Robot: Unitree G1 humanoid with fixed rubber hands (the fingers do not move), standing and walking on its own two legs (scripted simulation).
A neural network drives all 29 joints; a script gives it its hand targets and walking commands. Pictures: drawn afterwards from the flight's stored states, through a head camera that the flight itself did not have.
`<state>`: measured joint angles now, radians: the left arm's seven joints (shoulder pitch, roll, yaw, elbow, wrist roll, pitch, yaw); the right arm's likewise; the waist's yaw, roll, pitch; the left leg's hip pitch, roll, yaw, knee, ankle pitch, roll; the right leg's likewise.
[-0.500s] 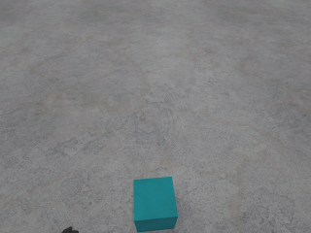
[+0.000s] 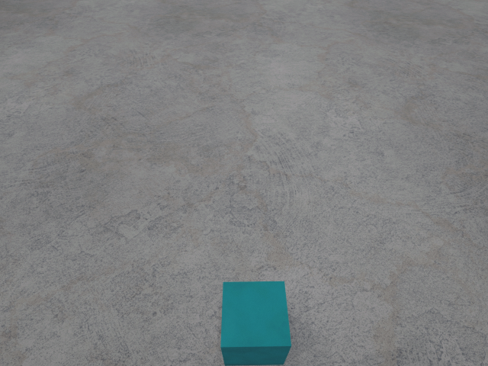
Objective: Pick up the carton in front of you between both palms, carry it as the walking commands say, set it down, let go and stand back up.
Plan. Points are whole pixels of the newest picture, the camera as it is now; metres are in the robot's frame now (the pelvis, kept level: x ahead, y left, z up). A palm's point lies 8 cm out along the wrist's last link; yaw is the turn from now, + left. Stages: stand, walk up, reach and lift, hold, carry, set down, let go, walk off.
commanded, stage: stand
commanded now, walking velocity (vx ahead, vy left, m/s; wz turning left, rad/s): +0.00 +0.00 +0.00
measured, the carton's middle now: (253, 324) +0.39 +0.00 -0.63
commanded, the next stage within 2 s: none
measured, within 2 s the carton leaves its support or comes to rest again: neither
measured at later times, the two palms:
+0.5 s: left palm out of the picture -0.02 +0.26 -0.12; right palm out of the picture +0.05 -0.26 -0.11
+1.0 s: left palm out of the picture -0.06 +0.24 -0.13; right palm out of the picture +0.02 -0.25 -0.12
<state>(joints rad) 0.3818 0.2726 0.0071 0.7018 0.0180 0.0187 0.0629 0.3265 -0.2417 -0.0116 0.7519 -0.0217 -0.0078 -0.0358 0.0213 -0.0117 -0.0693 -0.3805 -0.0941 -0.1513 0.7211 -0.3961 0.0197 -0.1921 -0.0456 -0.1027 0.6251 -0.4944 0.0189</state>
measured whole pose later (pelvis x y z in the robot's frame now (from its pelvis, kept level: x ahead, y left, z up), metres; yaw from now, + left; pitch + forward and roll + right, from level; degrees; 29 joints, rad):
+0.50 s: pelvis -0.02 +0.00 +0.00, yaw +2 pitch +2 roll -1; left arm 0.41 0.28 0.00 0.80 0.02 0.03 0.05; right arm 0.33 -0.24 0.00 0.80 -0.02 0.01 -0.04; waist 0.02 -0.01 -0.03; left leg -0.36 -0.10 -0.18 0.69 -0.35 0.01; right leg -0.16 -0.04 -0.14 0.59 -0.46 0.01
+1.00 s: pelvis -0.03 -0.01 +0.01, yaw +3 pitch +1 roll -1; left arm 0.40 0.25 0.00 0.94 0.02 0.03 0.05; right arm 0.32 -0.22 0.01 0.91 -0.01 0.02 -0.05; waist 0.02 -0.01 0.00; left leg -0.33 -0.08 -0.19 0.65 -0.32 0.00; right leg -0.13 -0.04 -0.15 0.56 -0.44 0.00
